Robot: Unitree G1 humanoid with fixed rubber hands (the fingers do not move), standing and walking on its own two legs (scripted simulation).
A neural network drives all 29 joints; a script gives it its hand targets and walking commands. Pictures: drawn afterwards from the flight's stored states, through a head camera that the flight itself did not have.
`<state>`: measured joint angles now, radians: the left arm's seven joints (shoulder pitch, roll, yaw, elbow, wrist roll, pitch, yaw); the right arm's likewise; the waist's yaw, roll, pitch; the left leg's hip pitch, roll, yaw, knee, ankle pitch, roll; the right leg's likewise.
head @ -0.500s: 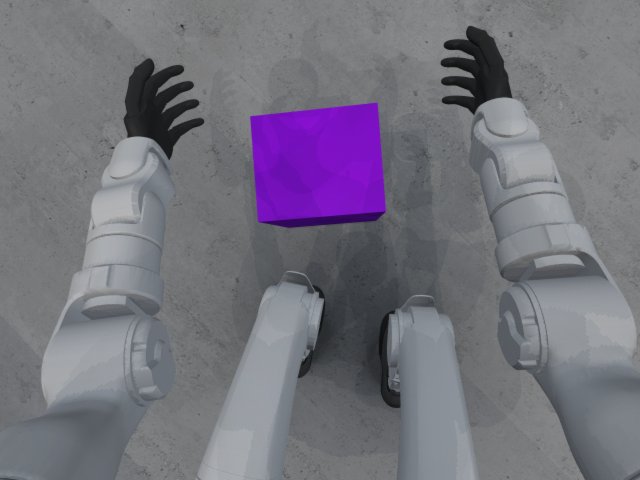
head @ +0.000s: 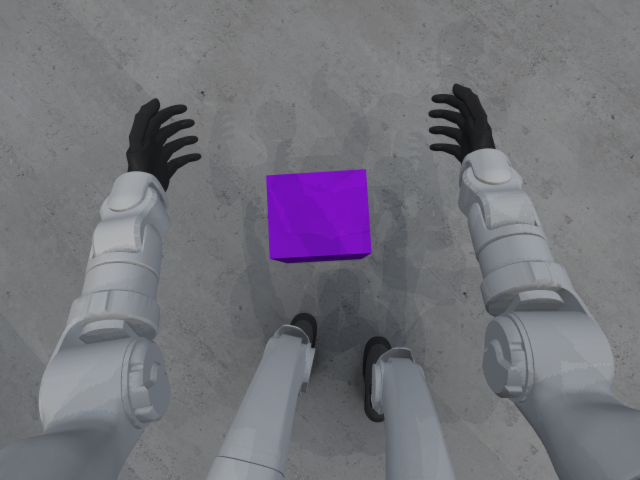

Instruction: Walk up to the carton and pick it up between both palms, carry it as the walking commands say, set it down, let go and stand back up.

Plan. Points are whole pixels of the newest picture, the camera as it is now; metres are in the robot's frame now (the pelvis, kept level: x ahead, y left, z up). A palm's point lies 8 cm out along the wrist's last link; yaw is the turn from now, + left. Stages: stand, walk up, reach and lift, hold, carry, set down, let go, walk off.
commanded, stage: let go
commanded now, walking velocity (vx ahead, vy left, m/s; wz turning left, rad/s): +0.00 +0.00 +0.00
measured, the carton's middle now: (320, 223) +0.44 +0.09 -0.52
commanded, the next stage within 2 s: stand in 1.24 s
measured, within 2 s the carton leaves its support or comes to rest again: neither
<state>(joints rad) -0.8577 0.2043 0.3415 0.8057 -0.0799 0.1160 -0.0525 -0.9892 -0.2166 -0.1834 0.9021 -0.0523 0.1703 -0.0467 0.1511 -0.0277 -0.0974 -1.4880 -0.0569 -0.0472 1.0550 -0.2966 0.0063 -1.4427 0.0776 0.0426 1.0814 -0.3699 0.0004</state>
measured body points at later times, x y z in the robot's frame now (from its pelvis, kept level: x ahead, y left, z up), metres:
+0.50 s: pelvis +0.05 +0.02 +0.07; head +0.22 +0.01 +0.49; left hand +0.30 +0.27 -0.02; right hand +0.36 -0.16 -0.04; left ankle +0.07 +0.11 -0.63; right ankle +0.04 -0.11 -0.63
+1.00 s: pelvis +0.07 -0.03 +0.11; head +0.09 -0.03 +0.56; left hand +0.22 +0.21 +0.03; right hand +0.24 -0.25 +0.03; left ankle +0.07 +0.10 -0.63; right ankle +0.04 -0.11 -0.63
